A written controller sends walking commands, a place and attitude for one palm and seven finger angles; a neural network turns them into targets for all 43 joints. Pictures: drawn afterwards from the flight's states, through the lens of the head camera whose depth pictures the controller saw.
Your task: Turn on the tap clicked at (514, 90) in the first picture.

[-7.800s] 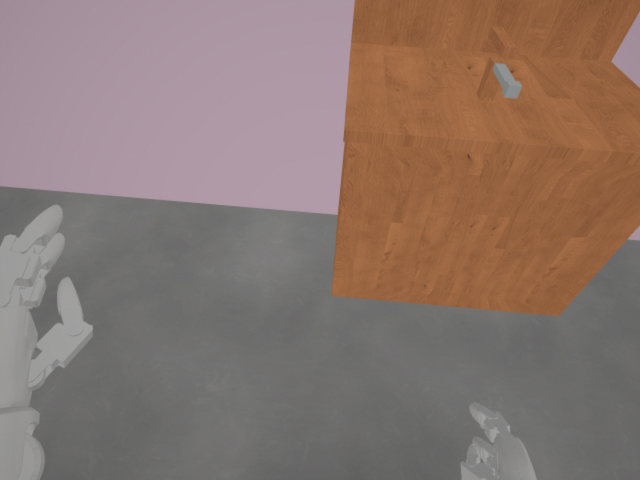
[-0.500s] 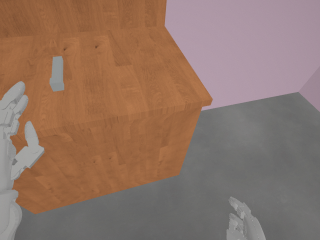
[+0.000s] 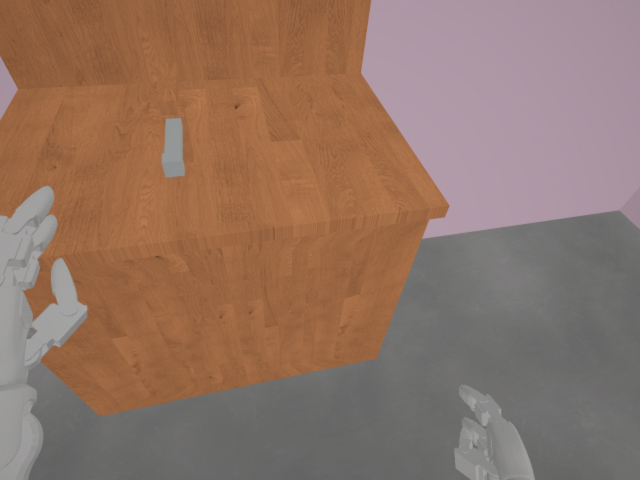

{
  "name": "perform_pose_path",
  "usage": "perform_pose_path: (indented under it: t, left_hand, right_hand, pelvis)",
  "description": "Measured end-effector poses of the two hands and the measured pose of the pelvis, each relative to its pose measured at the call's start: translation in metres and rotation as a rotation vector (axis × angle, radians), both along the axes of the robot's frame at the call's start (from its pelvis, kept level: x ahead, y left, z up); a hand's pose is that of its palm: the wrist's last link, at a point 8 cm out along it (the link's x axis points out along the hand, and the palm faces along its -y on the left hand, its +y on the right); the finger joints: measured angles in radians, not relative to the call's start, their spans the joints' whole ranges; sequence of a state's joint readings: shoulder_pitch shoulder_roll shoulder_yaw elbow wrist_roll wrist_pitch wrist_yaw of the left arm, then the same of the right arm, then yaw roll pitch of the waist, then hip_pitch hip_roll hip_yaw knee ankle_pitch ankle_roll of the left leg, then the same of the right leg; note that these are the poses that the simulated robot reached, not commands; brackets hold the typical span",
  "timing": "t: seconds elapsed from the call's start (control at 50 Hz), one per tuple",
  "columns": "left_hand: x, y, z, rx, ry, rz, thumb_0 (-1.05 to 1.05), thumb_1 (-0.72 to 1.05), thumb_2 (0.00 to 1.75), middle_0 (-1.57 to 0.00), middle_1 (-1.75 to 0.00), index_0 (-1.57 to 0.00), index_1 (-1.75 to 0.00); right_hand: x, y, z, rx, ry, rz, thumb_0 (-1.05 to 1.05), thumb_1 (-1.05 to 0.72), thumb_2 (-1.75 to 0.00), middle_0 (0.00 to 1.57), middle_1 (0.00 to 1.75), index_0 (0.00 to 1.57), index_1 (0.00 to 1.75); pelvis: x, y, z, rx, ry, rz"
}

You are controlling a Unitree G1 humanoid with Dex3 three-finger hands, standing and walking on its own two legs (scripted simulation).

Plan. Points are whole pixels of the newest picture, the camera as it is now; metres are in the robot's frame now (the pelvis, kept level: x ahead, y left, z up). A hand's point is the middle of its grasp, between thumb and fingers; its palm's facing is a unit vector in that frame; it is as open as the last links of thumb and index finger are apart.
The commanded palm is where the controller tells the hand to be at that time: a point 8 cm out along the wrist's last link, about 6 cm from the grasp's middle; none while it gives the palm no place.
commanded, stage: come to a stop and stand still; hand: left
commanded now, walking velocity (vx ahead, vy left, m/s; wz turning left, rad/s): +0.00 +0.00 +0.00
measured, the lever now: (173, 164) +0.51 +0.29 +0.10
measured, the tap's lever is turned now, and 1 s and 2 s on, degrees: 0 0 0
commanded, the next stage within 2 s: look again from close up in 1.20 s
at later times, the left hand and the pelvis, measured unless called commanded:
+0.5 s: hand (107, 315) +0.22 +0.23 +0.15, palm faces +0.43 -0.82 -0.37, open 7.4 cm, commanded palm +0.16 +0.26 +0.17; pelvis +0.01 -0.03 +0.00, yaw +2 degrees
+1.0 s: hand (161, 267) +0.27 +0.20 +0.16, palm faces +0.40 -0.83 -0.39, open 7.4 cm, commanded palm +0.22 +0.24 +0.17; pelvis +0.07 -0.05 +0.00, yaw +3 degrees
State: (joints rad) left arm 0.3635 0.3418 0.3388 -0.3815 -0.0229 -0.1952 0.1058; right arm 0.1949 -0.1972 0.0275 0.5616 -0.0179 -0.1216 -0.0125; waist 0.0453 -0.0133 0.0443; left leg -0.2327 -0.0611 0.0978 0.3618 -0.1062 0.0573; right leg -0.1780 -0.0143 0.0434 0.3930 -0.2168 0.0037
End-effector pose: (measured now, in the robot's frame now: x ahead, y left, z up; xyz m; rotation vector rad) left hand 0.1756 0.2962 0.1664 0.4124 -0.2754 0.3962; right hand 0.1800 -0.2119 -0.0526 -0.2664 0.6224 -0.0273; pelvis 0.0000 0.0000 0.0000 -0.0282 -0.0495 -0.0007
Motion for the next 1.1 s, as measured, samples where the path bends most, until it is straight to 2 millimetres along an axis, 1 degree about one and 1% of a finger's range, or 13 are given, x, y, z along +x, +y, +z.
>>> perform_pose_path:
  t: [0.12,0.28,0.38,0.48,0.6,0.88,1.0,1.1]
  left_hand:
    - [-0.007,-0.005,0.005,0.001,-0.024,0.012,0.02,0.89,0.9,-0.21,-0.3,-0.21,-0.31]
    - [-0.006,-0.017,0.006,0.024,0.004,-0.001,0.01,0.89,0.9,-0.21,-0.3,-0.21,-0.31]
    - [-0.006,-0.02,0.005,0.043,0.024,0.003,0.01,0.89,0.9,-0.21,-0.3,-0.21,-0.31]
    - [-0.002,-0.024,0.0,0.023,0.054,0.026,0.01,0.89,0.9,-0.21,-0.3,-0.21,-0.31]
    - [0.01,-0.033,0.001,0.018,0.038,0.028,0.02,0.89,0.9,-0.21,-0.3,-0.21,-0.31]
    - [0.049,-0.048,0.003,0.024,0.078,0.009,0.01,0.89,0.9,-0.21,-0.3,-0.21,-0.31]
    - [0.058,-0.054,0.006,0.03,0.086,0.005,0.01,0.89,0.9,-0.21,-0.3,-0.22,-0.31]
    - [0.06,-0.054,0.004,0.02,0.095,0.018,0.01,0.89,0.9,-0.21,-0.3,-0.22,-0.31]
  right_hand:
    - [-0.006,-0.01,0.0,-0.02,0.016,0.005,0.01,-0.9,-0.9,0.2,0.3,0.2,0.3]
    - [-0.013,-0.015,-0.007,0.003,0.044,-0.007,0.01,-0.9,-0.9,0.2,0.3,0.2,0.3]
    - [-0.014,-0.018,-0.014,0.017,0.062,-0.009,0.01,-0.9,-0.9,0.2,0.3,0.21,0.3]
    - [-0.01,-0.023,-0.016,0.021,0.082,-0.013,0.01,-0.9,-0.9,0.2,0.3,0.21,0.3]
    - [0.005,-0.032,-0.017,0.011,0.083,-0.005,0.01,-0.9,-0.9,0.2,0.3,0.21,0.3]
    - [0.055,-0.05,-0.014,0.011,0.069,-0.024,0.01,-0.9,-0.9,0.2,0.3,0.2,0.3]
    - [0.07,-0.053,-0.014,0.018,0.071,-0.031,0.01,-0.9,-0.9,0.2,0.3,0.2,0.3]
    - [0.076,-0.055,-0.013,0.021,0.074,-0.036,0.01,-0.9,-0.9,0.2,0.3,0.2,0.3]
  pelvis:
    - [-0.004,-0.006,0.001,-0.007,0.004,0.01]
    - [-0.004,-0.014,0.002,-0.001,0.012,0.021]
    - [0.0,-0.02,0.0,0.0,0.014,0.025]
    - [0.009,-0.025,0.003,0.003,0.029,0.029]
    - [0.021,-0.033,0.002,0.004,0.034,0.039]
    - [0.058,-0.046,0.004,0.011,0.071,0.045]
    - [0.069,-0.051,0.003,0.014,0.076,0.045]
    - [0.074,-0.053,0.003,0.013,0.075,0.044]
